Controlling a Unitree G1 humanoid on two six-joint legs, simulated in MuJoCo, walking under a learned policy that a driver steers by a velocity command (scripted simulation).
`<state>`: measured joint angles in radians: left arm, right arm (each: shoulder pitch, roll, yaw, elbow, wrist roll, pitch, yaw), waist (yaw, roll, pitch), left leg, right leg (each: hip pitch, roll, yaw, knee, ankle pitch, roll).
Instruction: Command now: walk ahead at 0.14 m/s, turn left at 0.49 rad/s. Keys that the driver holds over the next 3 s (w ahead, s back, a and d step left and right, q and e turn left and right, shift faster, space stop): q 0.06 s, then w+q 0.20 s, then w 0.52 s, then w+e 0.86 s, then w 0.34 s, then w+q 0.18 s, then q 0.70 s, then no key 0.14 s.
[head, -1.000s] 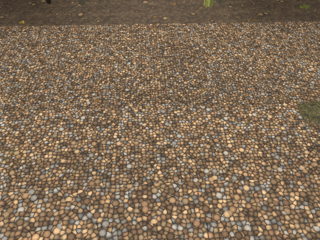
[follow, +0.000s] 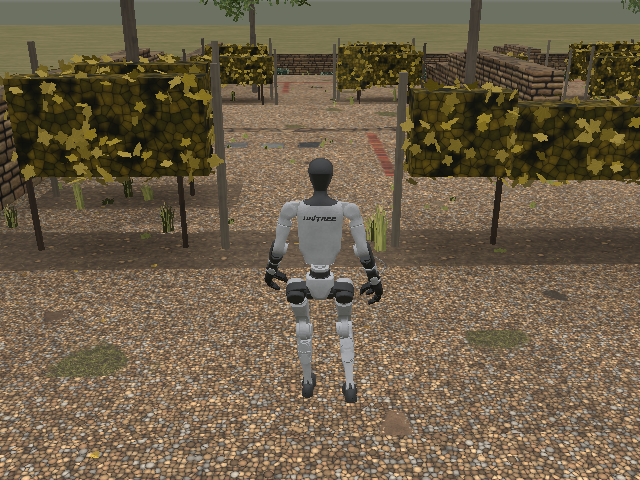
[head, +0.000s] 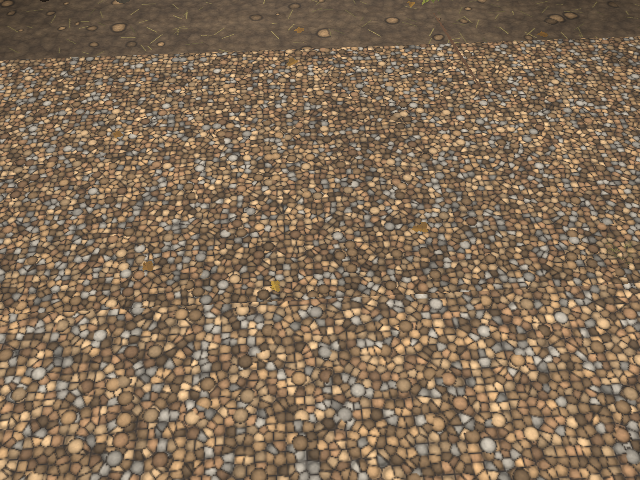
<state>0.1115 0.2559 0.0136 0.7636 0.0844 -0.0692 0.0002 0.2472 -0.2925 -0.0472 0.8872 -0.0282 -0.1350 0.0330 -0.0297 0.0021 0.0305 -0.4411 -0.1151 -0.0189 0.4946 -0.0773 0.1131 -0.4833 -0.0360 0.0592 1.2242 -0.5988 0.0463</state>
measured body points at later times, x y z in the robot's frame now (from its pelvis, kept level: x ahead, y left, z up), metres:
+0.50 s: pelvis +0.16 -0.04 +0.01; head +0.17 -0.04 +0.46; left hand +0.11 +0.20 -0.12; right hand +0.37 -0.22 -0.10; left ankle +0.20 +0.11 -0.64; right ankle +0.09 -0.15 -0.73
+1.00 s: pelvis +0.46 +0.11 -0.17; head +0.47 +0.12 +0.27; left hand +0.41 +0.35 -0.32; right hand +0.55 -0.13 -0.31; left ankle +0.43 +0.19 -0.91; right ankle +0.41 -0.05 -0.75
